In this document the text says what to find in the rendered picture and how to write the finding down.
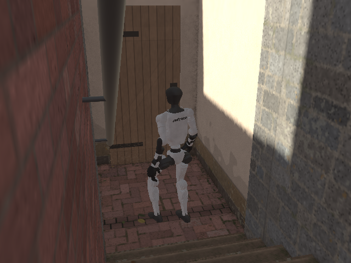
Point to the robot left upper arm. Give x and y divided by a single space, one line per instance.
161 124

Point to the robot right forearm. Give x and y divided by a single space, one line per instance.
191 139

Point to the robot right hand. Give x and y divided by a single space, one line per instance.
189 148

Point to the left robot shin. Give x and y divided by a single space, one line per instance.
154 196

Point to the robot right upper arm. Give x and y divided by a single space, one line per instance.
191 122

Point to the robot left hand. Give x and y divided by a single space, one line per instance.
152 172

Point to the humanoid robot head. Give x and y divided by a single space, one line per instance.
174 95

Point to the robot left forearm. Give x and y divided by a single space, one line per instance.
158 154

